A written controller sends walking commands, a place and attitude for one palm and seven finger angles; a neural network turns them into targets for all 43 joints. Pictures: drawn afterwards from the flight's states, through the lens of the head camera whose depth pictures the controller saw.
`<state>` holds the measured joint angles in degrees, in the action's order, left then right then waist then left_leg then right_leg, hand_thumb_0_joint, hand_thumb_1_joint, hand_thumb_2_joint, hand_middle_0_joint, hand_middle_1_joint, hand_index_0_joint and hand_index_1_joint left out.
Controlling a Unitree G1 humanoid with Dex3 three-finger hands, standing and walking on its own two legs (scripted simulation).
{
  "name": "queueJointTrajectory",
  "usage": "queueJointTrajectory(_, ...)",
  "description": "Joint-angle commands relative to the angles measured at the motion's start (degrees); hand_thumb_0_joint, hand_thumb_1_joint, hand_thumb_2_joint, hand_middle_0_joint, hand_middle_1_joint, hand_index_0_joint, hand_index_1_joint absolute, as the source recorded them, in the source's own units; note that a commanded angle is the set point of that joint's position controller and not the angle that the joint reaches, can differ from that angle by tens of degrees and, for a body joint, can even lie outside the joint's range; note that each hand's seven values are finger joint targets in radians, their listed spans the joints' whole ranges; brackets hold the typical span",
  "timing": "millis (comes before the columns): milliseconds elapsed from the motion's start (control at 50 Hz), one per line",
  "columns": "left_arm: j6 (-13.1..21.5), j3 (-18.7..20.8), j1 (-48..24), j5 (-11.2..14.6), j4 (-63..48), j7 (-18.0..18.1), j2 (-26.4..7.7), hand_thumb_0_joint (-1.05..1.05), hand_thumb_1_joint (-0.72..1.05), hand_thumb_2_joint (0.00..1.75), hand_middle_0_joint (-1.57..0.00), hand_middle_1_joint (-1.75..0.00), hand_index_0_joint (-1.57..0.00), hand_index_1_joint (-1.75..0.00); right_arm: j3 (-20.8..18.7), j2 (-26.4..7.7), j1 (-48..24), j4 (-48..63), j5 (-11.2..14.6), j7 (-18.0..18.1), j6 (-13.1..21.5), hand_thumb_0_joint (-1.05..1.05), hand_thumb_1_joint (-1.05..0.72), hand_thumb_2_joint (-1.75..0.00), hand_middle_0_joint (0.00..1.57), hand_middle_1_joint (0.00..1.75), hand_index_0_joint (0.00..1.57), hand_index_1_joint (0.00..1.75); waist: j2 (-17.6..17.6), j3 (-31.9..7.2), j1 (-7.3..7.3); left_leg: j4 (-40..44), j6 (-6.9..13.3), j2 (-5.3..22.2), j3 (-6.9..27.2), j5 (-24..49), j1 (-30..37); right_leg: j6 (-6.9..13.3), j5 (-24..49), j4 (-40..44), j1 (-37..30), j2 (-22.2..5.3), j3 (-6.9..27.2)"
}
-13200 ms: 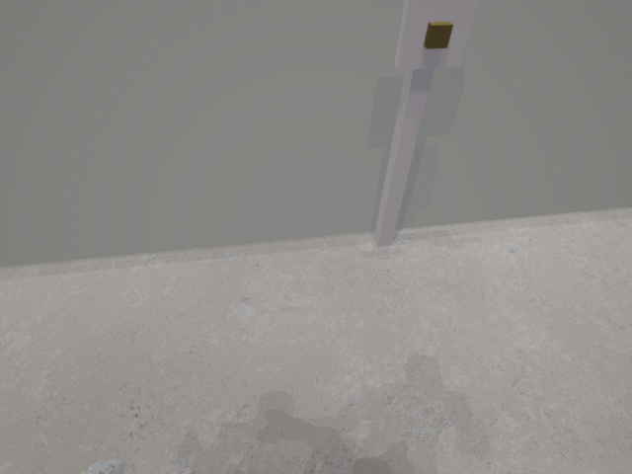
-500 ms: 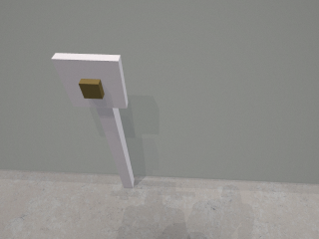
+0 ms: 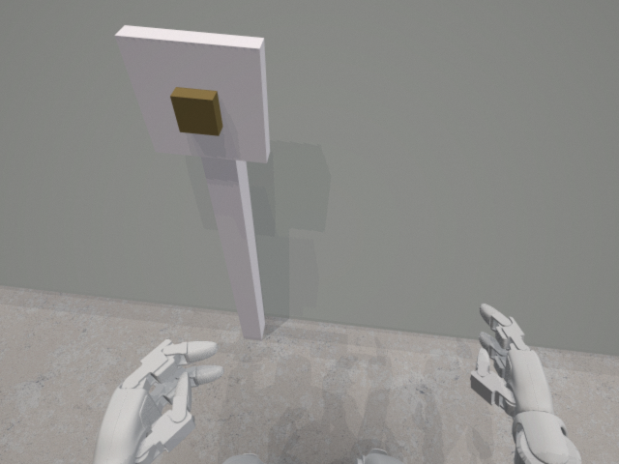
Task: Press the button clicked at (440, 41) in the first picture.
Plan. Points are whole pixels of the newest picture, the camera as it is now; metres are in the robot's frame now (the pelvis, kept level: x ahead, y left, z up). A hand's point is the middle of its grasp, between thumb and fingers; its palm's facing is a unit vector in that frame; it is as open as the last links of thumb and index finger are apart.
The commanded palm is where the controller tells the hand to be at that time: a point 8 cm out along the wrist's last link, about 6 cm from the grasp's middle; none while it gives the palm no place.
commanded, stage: raise the hand and make a fist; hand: left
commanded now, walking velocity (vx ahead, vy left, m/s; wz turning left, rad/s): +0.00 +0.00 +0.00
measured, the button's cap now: (198, 110) +0.52 +0.22 +0.17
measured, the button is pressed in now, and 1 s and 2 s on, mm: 0 0 0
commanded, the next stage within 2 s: aim a knuckle at the button in 1.54 s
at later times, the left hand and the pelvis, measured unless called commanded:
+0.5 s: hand (150, 353) +0.21 +0.19 +0.09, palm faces +0.01 -1.00 -0.06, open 3.1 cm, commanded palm +0.18 +0.25 +0.10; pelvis +0.01 +0.02 +0.02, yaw +0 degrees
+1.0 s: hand (115, 293) +0.25 +0.22 +0.14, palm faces +0.04 -1.00 -0.08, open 3.1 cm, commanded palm +0.22 +0.28 +0.16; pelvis +0.03 +0.02 +0.04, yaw +1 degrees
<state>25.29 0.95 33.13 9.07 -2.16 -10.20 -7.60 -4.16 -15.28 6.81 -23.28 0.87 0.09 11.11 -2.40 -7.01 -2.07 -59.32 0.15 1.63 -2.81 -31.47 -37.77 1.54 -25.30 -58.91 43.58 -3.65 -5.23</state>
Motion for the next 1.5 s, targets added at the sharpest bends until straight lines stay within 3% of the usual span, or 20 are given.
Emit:
queueJointTrajectory(0, 7.74, 4.27, -11.17, 1.39, -25.85, 2.46, -6.28, 0.0, 0.9, 0.9, -0.86, -1.02, -0.86, -1.02, 0.26, -4.26, 4.12, 6.71, -0.3, 1.28, 1.39, 0.0, -0.9, -0.9, 0.2, 0.3, 0.2, 0.3, 5.44, -10.37, 3.9, 5.66, 1.19, -1.51, 3.39, 16.24, -0.61, 0.07, 10.56, 7.67, -8.11, 3.08, 4.1)
queueJointTrajectory(80, 5.28, 0.55, -12.35, 2.56, -21.18, -2.71, -5.76, 0.0, 0.9, 0.9, -0.97, -1.14, -0.97, -1.14, 1.93, -5.26, 4.56, 4.97, 0.3, 1.96, 2.89, 0.0, -0.9, -0.9, 0.2, 0.3, 0.2, 0.3, 5.09, -6.98, 6.43, 5.03, 1.38, -1.01, 4.73, 12.93, -2.37, -0.19, 5.97, 9.68, -6.3, 3.33, 4.07)
queueJointTrajectory(140, -1.37, 4.7, -8.38, 3.51, -16.77, -5.23, -9.06, 0.0, 0.9, 0.9, -1.05, -1.23, -1.05, -1.23, 2.02, -5.25, 3.86, 5.02, 1.21, 2.73, 3.08, 0.0, -0.9, -0.9, 0.2, 0.3, 0.2, 0.3, 3.15, -8.53, 4.02, 7.58, 1.1, -1.49, 4.78, 11.08, -3.84, -0.57, 2.21, 12.49, -11.28, 2.73, 4.63)
queueJointTrajectory(220, -8.27, 10.73, -5.1, 5.81, -17.7, -3.66, -10.67, 0.0, 0.9, 0.9, -1.16, -1.35, -1.16, -1.35, 2.32, -3.72, 2.22, 5.38, 1.55, 3.26, 2.78, 0.0, -0.9, -0.9, 0.2, 0.3, 0.2, 0.3, 1.68, -11.25, 0.99, 11.45, 0.96, -1.62, 4.59, 14.8, -1.86, -0.82, 5.35, 13.68, -17.83, 2.37, 3.32)
queueJointTrajectory(280, -8.19, 11.96, -4.68, 6.64, -18.65, -1.05, -10.17, 0.0, 0.9, 0.9, -1.24, -1.44, -1.24, -1.44, 2.69, -2.96, 1.44, 4.53, 1.11, 3.33, 3.29, 0.0, -0.9, -0.9, 0.2, 0.3, 0.2, 0.3, -0.23, -8.63, 0.13, 13.37, 0.75, -1.3, 5.12, 17.43, -1.23, -0.54, 8.51, 13.68, -19.33, 2.75, 2.08)
queueJointTrajectory(320, -6.55, 11.37, -4.98, 5.81, -20.86, 0.0, -10.21, 0.0, 0.9, 0.9, -1.3, -1.5, -1.3, -1.5, 2.48, -3.27, 2.74, 3.95, 1.0, 3.04, 4.1, 0.0, -0.9, -0.9, 0.2, 0.3, 0.2, 0.3, 3.15, -8.11, 0.39, 14.36, 0.62, -1.24, 4.51, 17.55, 0.49, -0.53, 8.81, 13.88, -18.47, 2.64, 1.69)
queueJointTrajectory(380, -5.15, 9.91, -6.68, 5.42, -19.68, 0.2, -9.86, 0.0, 0.9, 0.9, -1.3, -1.5, -1.3, -1.5, 2.42, -4.13, 3.28, 3.36, 0.88, 2.95, 5.22, 0.0, -0.9, -0.9, 0.2, 0.3, 0.2, 0.3, 0.95, -4.9, 1.81, 15.02, 0.75, -1.19, 4.62, 15.31, 0.55, -0.7, 5.77, 15.39, -16.97, 2.73, 1.81)
queueJointTrajectory(460, -4.84, 10.06, -7.63, 5.2, -20.41, -0.68, -10.7, 0.0, 0.9, 0.9, -1.3, -1.5, -1.3, -1.5, 2.17, -5.1, 4.91, 2.75, 1.23, 3.09, 6.75, 0.0, -0.9, -0.9, 0.2, 0.3, 0.2, 0.3, 4.13, -6.0, 1.94, 16.48, 0.68, -1.32, 4.31, 15.65, 3.6, -0.59, 6.78, 16.29, -17.48, 2.49, 1.4)
queueJointTrajectory(580, -6.53, 12.18, -9.73, 5.79, -20.62, -0.48, -12.2, 0.0, 0.9, 0.9, -1.3, -1.5, -1.3, -1.5, 2.34, -5.26, 4.78, 1.61, 1.39, 3.26, 7.31, 0.0, -0.9, -0.9, 0.2, 0.3, 0.2, 0.3, 3.49, -5.27, 1.85, 18.24, 0.56, -1.18, 4.56, 19.5, 6.62, -0.52, 12.15, 17.44, -20.28, 2.89, 0.66)
queueJointTrajectory(720, -9.56, 12.26, -13.47, 5.74, -20.65, -1.78, -12.28, 0.0, 0.9, 0.9, -1.3, -1.5, -1.3, -1.5, 3.16, -5.29, 4.74, 1.0, 1.59, 3.11, 7.42, 0.0, -0.9, -0.9, 0.2, 0.3, 0.2, 0.3, 6.59, -4.84, 1.69, 20.85, 0.14, -0.8, 4.77, 25.47, 12.16, -0.44, 18.83, 19.01, -23.1, 3.21, -0.14)
queueJointTrajectory(800, -11.9, 14.33, -16.34, 6.56, -20.7, -3.28, -13.86, 0.0, 0.9, 0.9, -1.3, -1.5, -1.3, -1.5, 3.58, -5.41, 4.38, 0.48, 1.51, 3.16, 7.27, 0.0, -0.9, -0.9, 0.2, 0.3, 0.2, 0.3, 5.02, -5.92, 1.42, 21.97, 0.12, -0.82, 4.8, 29.6, 14.84, -0.5, 23.55, 20.21, -26.11, 3.34, -0.27)
queueJointTrajectory(880, -13.83, 15.67, -19.15, 7.55, -18.16, -4.5, -14.66, 0.0, 0.9, 0.9, -1.3, -1.5, -1.3, -1.5, 4.26, -5.59, 3.57, -0.42, 1.53, 3.37, 7.12, 0.0, -0.9, -0.9, 0.2, 0.3, 0.2, 0.3, 4.25, -3.48, 1.48, 23.32, 0.21, -0.91, 4.71, 28.74, 15.58, -0.44, 23.37, 22.18, -27.28, 3.55, -0.25)
queueJointTrajectory(1040, -16.03, 18.33, -25.95, 8.74, -17.33, -6.72, -17.27, 0.0, 0.9, 0.9, -1.3, -1.5, -1.3, -1.5, 4.83, -5.77, 2.98, -1.52, 1.69, 3.88, 7.7, 0.0, -0.9, -0.9, 0.2, 0.3, 0.2, 0.3, 6.21, -5.06, 0.63, 26.38, 0.03, -1.04, 4.68, 31.57, 20.12, -0.38, 25.84, 24.7, -31.05, 3.29, -0.23)
queueJointTrajectory(1080, -17.11, 19.11, -27.1, 9.0, -15.24, -7.1, -18.2, 0.0, 0.9, 0.9, -1.3, -1.5, -1.3, -1.5, 5.0, -6.1, 2.8, -1.81, 1.64, 4.02, 7.65, 0.0, -0.9, -0.9, 0.2, 0.3, 0.2, 0.3, 3.65, -3.62, 0.59, 27.12, 0.18, -0.89, 4.89, 30.95, 20.02, -0.33, 25.35, 25.56, -31.45, 3.56, -0.3)
queueJointTrajectory(1120, -17.72, 20.05, -29.07, 9.37, -15.19, -7.63, -19.09, 0.0, 0.9, 0.9, -1.3, -1.5, -1.3, -1.5, 4.93, -6.19, 2.6, -2.04, 1.8, 4.23, 7.69, 0.0, -0.9, -0.9, 0.2, 0.3, 0.2, 0.3, 5.08, -4.72, 0.25, 27.98, 0.22, -1.1, 4.62, 30.92, 21.05, -0.35, 25.7, 26.2, -32.56, 3.26, -0.11)
queueJointTrajectory(1200, -19.81, 18.13, -26.1, 9.98, -11.22, -8.64, -15.71, 0.0, 0.9, 0.9, -1.3, -1.5, -1.3, -1.5, 4.96, -6.17, 2.05, -1.94, 2.03, 4.17, 7.68, 0.0, -0.9, -0.9, 0.2, 0.3, 0.2, 0.3, 2.4, -1.21, 0.05, 28.8, 0.27, -1.18, 4.18, 29.32, 19.79, -0.41, 24.79, 27.27, -32.23, 3.37, -0.11)
queueJointTrajectory(1360, -17.24, 20.18, -28.44, 8.38, -15.95, -5.91, -18.31, 0.0, 0.9, 0.9, -1.3, -1.5, -1.3, -1.5, 4.81, -5.89, 2.17, -1.7, 1.43, 3.93, 8.02, 0.0, -0.9, -0.9, 0.2, 0.3, 0.2, 0.3, 6.34, -2.61, -0.2, 29.86, 0.26, -1.45, 3.76, 26.14, 20.97, -0.34, 20.73, 28.29, -32.6, 3.16, 0.76)
queueJointTrajectory(1380, -16.94, 20.41, -28.61, 8.46, -15.6, -5.68, -18.72, 0.0, 0.9, 0.9, -1.3, -1.5, -1.3, -1.5, 4.83, -5.99, 2.16, -1.93, 1.38, 3.9, 7.96, 0.0, -0.9, -0.9, 0.2, 0.3, 0.2, 0.3, 4.28, -1.81, -0.07, 29.79, 0.41, -1.33, 3.89, 25.67, 20.41, -0.31, 20.12, 28.68, -32.72, 3.4, 1.05)
queueJointTrajectory(1440, -16.49, 19.03, -29.41, 8.35, -14.44, -5.79, -17.28, 0.0, 0.9, 0.9, -1.3, -1.5, -1.3, -1.5, 4.91, -5.89, 1.88, -2.25, 1.69, 4.21, 8.16, 0.0, -0.9, -0.9, 0.2, 0.3, 0.2, 0.3, 6.39, -0.29, 0.27, 30.22, 0.46, -1.5, 3.61, 22.57, 20.12, -0.41, 17.04, 29.5, -31.46, 3.12, 1.34)
queueJointTrajectory(1480, -16.64, 18.74, -29.19, 8.41, -12.96, -6.17, -17.33, 0.0, 0.9, 0.9, -1.3, -1.5, -1.3, -1.5, 4.97, -6.13, 1.77, -2.38, 1.59, 4.34, 8.26, 0.0, -0.9, -0.9, 0.2, 0.3, 0.2, 0.3, 2.74, 0.28, 0.47, 30.24, 0.68, -1.39, 3.87, 21.28, 19.22, -0.53, 15.25, 30.07, -31.72, 3.26, 1.7)
